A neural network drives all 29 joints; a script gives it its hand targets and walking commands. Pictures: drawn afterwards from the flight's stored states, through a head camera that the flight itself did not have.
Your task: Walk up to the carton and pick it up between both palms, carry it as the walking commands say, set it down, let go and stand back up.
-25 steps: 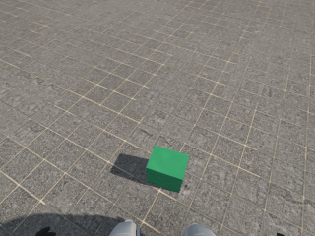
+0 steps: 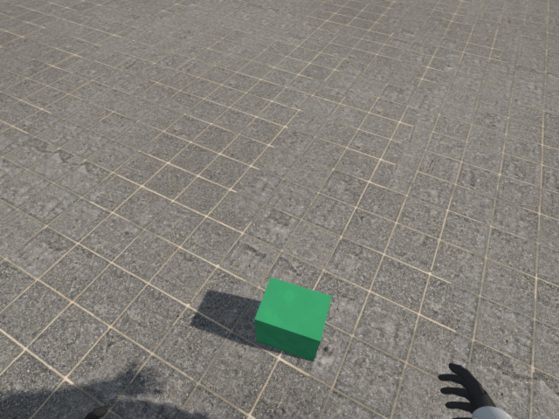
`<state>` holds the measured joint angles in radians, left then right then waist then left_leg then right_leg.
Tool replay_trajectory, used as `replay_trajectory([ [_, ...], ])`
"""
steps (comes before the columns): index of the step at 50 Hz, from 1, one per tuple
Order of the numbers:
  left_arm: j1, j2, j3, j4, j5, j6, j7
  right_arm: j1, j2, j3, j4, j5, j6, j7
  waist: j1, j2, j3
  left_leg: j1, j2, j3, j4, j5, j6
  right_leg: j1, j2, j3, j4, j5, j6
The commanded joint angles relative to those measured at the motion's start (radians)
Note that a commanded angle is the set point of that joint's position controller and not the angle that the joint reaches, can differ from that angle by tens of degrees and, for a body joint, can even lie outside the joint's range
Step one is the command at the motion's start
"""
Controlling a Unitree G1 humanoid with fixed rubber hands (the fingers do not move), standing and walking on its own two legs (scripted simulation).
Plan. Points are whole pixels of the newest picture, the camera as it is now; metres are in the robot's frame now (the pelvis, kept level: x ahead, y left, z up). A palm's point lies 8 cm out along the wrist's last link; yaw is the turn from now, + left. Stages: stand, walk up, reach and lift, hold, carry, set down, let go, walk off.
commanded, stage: walk up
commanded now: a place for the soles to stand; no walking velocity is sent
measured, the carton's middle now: (292, 319) +0.51 -0.05 -0.66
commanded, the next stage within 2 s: none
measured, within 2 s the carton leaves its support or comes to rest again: neither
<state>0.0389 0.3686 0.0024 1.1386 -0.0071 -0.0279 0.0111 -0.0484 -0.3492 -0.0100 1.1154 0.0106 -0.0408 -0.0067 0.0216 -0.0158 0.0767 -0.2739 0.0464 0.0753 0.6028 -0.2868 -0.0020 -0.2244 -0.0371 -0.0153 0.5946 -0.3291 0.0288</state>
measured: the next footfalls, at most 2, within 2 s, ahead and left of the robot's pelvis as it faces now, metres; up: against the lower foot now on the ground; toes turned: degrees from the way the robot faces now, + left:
left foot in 0.62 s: +0.13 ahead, +0.16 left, +0.00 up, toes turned -3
right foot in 0.86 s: +0.18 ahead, -0.05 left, +0.00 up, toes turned -6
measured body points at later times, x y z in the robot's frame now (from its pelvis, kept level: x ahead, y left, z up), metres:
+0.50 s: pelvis +0.00 +0.01 +0.01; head +0.01 +0.00 +0.46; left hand +0.10 +0.31 -0.11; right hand +0.09 -0.32 -0.11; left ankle +0.02 +0.12 -0.71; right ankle -0.01 -0.14 -0.73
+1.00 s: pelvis +0.11 +0.08 -0.03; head +0.12 +0.04 +0.42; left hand +0.25 +0.39 -0.11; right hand +0.11 -0.24 -0.16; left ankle +0.12 +0.19 -0.71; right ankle +0.14 -0.04 -0.73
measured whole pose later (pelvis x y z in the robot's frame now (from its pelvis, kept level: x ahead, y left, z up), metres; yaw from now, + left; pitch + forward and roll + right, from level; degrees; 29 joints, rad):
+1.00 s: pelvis +0.11 +0.08 -0.03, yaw -12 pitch -3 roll -1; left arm 0.24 0.40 0.07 0.91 0.03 -0.07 0.04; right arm 0.24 -0.39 -0.06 0.90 -0.02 0.02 0.03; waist 0.00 0.08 0.09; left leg -0.38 0.03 0.01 0.98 -0.57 0.04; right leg -0.41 0.01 -0.04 0.80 -0.34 -0.03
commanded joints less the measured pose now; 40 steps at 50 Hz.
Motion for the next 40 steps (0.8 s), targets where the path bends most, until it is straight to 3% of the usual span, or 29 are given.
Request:
replay_trajectory([
  [1,-0.057,0.211,0.034,-0.031,0.005,-0.011,0.002,-0.050,-0.225,-0.042,-0.027,-0.003,-0.009,-0.004,-0.018,0.011,-0.146,0.145,0.112,-0.100,-0.182,0.254,0.035,0.009,-0.100,0.094,-0.174,0.295,-0.056],
  [18,-0.076,0.197,0.042,-0.029,0.014,0.000,-0.009,-0.003,-0.212,-0.041,-0.003,-0.013,-0.007,0.003,-0.019,-0.002,-0.128,0.186,0.105,-0.075,-0.310,0.157,0.010,0.065,-0.097,0.104,-0.303,0.221,-0.047],
  [19,0.115,0.321,0.097,-0.051,0.017,-0.023,0.002,0.024,-0.327,-0.106,-0.108,-0.052,0.015,0.034,0.003,0.114,-0.135,0.131,0.051,0.017,-0.165,-0.250,0.035,0.084,-0.095,0.155,-0.285,-0.125,-0.101],
  [20,0.205,0.358,0.118,-0.042,0.023,-0.026,0.009,0.007,-0.295,-0.106,-0.146,-0.066,0.028,0.049,0.035,0.032,-0.076,-0.040,0.018,0.006,-0.068,-0.350,0.033,0.107,-0.156,0.289,-0.352,-0.319,-0.139],
  [21,0.249,0.397,0.136,-0.041,0.030,-0.032,0.018,-0.004,-0.257,-0.107,-0.179,-0.068,0.038,0.062,0.053,-0.087,-0.030,-0.234,-0.026,-0.016,0.105,-0.313,0.020,0.171,-0.246,0.493,-0.437,-0.496,-0.205],
  [22,0.255,0.414,0.151,-0.061,0.036,-0.041,0.030,-0.017,-0.238,-0.110,-0.216,-0.072,0.043,0.071,0.051,-0.092,0.022,-0.383,0.020,-0.116,0.245,-0.218,0.016,0.208,-0.319,0.602,-0.453,-0.504,-0.274],
  [23,0.217,0.390,0.153,-0.092,0.032,-0.052,0.038,0.001,-0.239,-0.119,-0.224,-0.069,0.040,0.078,0.022,-0.060,0.014,-0.423,0.051,-0.166,0.278,-0.160,0.015,0.226,-0.321,0.578,-0.417,-0.402,-0.297],
  [24,0.184,0.372,0.154,-0.121,0.031,-0.059,0.042,0.020,-0.244,-0.125,-0.235,-0.067,0.037,0.084,0.003,-0.067,-0.009,-0.413,0.069,-0.183,0.253,-0.159,0.010,0.227,-0.304,0.520,-0.382,-0.307,-0.292],
  [26,0.107,0.349,0.162,-0.173,0.044,-0.065,0.037,0.101,-0.252,-0.137,-0.244,-0.064,0.042,0.098,-0.048,-0.148,-0.053,-0.269,0.073,-0.144,0.187,-0.200,0.004,0.143,-0.245,0.389,-0.333,-0.152,-0.243],
  [28,0.075,0.336,0.161,-0.207,0.052,-0.061,0.028,0.186,-0.255,-0.151,-0.249,-0.065,0.043,0.105,-0.088,-0.172,-0.062,-0.060,0.047,-0.083,0.105,-0.198,0.016,-0.047,-0.197,0.309,-0.265,-0.112,-0.216],
  [29,0.033,0.321,0.153,-0.224,0.049,-0.055,0.026,0.272,-0.258,-0.164,-0.234,-0.068,0.042,0.102,-0.145,-0.135,-0.063,0.126,0.016,-0.035,0.017,-0.113,0.019,-0.213,-0.143,0.238,-0.174,-0.170,-0.181],
  [30,0.025,0.250,0.131,-0.244,0.056,-0.050,0.028,0.396,-0.299,-0.186,-0.201,-0.079,0.036,0.090,-0.210,0.038,-0.085,0.348,-0.023,-0.055,-0.036,-0.150,0.034,-0.433,-0.045,0.160,0.059,-0.252,-0.143],
  [31,0.035,0.137,0.101,-0.277,0.045,-0.053,0.039,0.510,-0.412,-0.212,-0.203,-0.108,0.030,0.071,-0.267,0.453,-0.054,0.366,0.232,-0.521,-0.361,-0.567,0.137,-0.662,0.168,0.036,0.483,-0.370,-0.087],
  [32,0.071,0.208,0.112,-0.271,0.037,-0.052,0.050,0.306,-0.422,-0.195,-0.274,-0.084,0.026,0.068,-0.154,0.320,0.042,0.150,0.343,-0.708,-0.487,-0.706,0.211,-0.664,0.111,0.084,0.608,-0.283,-0.067],
  [33,0.132,0.292,0.128,-0.248,0.031,-0.058,0.045,0.238,-0.399,-0.186,-0.309,-0.064,0.025,0.069,-0.116,0.184,0.064,0.057,0.343,-0.656,-0.447,-0.648,0.230,-0.572,0.049,0.116,0.622,-0.204,-0.069],
  [34,0.204,0.303,0.131,-0.223,0.006,-0.060,0.035,0.203,-0.369,-0.173,-0.330,-0.061,0.023,0.069,-0.071,0.141,0.076,-0.006,0.307,-0.543,-0.403,-0.564,0.233,-0.495,0.016,0.092,0.590,-0.154,-0.072],
  [35,0.262,0.295,0.132,-0.214,-0.003,-0.056,0.027,0.180,-0.357,-0.164,-0.347,-0.064,0.021,0.064,-0.035,0.172,0.073,-0.032,0.294,-0.481,-0.387,-0.531,0.244,-0.437,-0.025,0.056,0.501,-0.158,-0.065],
  [37,0.309,0.289,0.140,-0.204,0.008,-0.059,0.012,0.183,-0.352,-0.162,-0.359,-0.061,0.019,0.067,-0.021,0.220,0.052,-0.086,0.265,-0.354,-0.331,-0.386,0.244,-0.282,-0.043,0.007,0.343,-0.177,-0.054],
  [39,0.324,0.277,0.142,-0.212,0.023,-0.056,0.005,0.196,-0.346,-0.159,-0.358,-0.059,0.023,0.064,-0.009,0.188,0.045,-0.179,0.282,-0.297,-0.293,-0.305,0.244,-0.134,-0.026,-0.018,0.233,-0.148,-0.058],
  [40,0.345,0.265,0.141,-0.211,0.031,-0.059,0.007,0.186,-0.326,-0.151,-0.357,-0.051,0.025,0.060,0.017,0.135,0.032,-0.249,0.271,-0.241,-0.222,-0.228,0.219,0.000,-0.010,-0.024,0.133,-0.048,-0.069],
])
